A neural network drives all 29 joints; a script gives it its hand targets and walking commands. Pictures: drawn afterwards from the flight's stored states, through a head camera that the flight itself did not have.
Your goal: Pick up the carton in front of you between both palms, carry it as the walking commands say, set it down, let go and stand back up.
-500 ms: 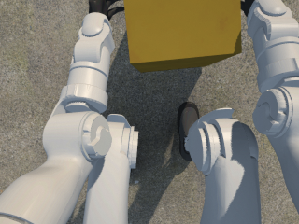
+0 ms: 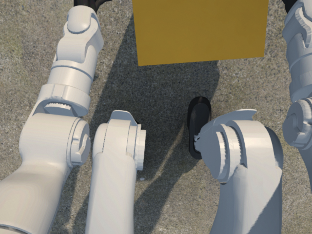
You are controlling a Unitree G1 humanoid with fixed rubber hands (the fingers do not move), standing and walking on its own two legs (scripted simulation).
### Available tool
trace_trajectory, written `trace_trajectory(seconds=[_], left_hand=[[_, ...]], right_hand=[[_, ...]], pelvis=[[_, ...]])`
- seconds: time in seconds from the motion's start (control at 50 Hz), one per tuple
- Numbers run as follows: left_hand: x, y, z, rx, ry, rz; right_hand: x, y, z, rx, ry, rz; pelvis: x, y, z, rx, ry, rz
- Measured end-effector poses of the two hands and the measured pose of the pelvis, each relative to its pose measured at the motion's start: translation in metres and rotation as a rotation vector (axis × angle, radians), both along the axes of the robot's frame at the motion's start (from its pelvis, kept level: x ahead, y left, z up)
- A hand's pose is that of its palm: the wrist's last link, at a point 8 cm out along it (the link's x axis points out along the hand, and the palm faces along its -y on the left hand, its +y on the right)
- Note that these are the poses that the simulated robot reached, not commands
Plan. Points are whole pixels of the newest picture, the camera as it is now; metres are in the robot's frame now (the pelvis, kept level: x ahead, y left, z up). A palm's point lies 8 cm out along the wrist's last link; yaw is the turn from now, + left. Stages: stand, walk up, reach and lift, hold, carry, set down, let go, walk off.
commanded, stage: set down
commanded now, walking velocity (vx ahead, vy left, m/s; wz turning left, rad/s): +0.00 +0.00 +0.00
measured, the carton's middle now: (189, 13) +0.51 -0.10 -0.25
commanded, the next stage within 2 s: let go in 1.02 s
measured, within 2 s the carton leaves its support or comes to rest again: neither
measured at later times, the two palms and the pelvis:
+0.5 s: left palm out of the picture +0.54 +0.09 -0.01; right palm out of the picture +0.51 -0.30 -0.02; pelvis +0.01 +0.00 +0.10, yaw -1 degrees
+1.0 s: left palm out of the picture +0.53 +0.10 +0.14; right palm out of the picture +0.51 -0.31 +0.13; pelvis +0.05 -0.01 +0.24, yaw -3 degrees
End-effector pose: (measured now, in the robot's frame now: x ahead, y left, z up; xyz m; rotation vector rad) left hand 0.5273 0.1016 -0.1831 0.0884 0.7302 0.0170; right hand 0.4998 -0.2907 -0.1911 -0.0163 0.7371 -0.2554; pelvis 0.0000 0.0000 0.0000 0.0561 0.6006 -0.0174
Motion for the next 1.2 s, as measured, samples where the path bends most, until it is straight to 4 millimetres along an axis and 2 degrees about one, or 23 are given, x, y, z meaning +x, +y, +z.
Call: trace_trajectory(seconds=[0.08,0.14,0.26,0.38,0.62,0.86,1.04,1.12,1.2], left_hand=[[0.006,-0.007,0.022,-0.003,-0.046,-0.002],[0.008,-0.013,0.046,-0.001,-0.076,0.000],[0.008,-0.018,0.100,0.009,-0.081,0.019],[0.011,-0.014,0.142,0.014,-0.074,0.035],[0.009,-0.009,0.201,0.013,-0.103,0.045],[0.009,-0.008,0.279,0.013,-0.106,0.044],[0.006,-0.006,0.331,0.015,-0.104,0.037],[0.002,-0.005,0.347,0.030,-0.092,0.015],[-0.013,-0.001,0.361,0.068,-0.060,-0.032]], right_hand=[[0.010,-0.001,0.024,0.008,-0.049,0.012],[0.014,-0.001,0.049,0.012,-0.083,0.020],[0.009,-0.002,0.100,0.012,-0.081,0.029],[0.010,-0.004,0.141,0.011,-0.074,0.038],[0.012,-0.010,0.202,-0.002,-0.092,0.054],[0.010,-0.016,0.280,0.002,-0.094,0.067],[0.008,-0.016,0.331,0.000,-0.088,0.076],[0.003,-0.017,0.348,-0.019,-0.069,0.083],[-0.015,-0.017,0.362,-0.057,-0.030,0.094]], pelvis=[[0.000,0.001,0.003,0.002,0.010,-0.011],[0.000,0.002,0.012,0.006,0.020,-0.020],[0.003,0.003,0.043,0.020,0.067,-0.033],[0.008,0.001,0.074,0.030,0.122,-0.042],[0.021,-0.005,0.129,0.034,0.184,-0.056],[0.037,-0.010,0.197,0.035,0.195,-0.075],[0.048,-0.015,0.245,0.029,0.177,-0.082],[0.053,-0.018,0.263,0.024,0.165,-0.084],[0.061,-0.020,0.282,0.015,0.141,-0.087]])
